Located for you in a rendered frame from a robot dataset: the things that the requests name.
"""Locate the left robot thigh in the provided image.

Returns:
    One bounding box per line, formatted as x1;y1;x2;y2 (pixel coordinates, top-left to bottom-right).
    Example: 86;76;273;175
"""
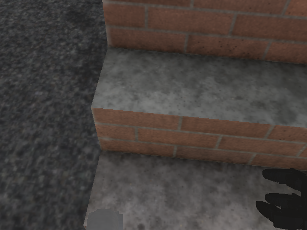
86;208;123;230

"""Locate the right robot hand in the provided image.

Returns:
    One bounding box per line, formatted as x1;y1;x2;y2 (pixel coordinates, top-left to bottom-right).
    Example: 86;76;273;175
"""
255;168;307;230

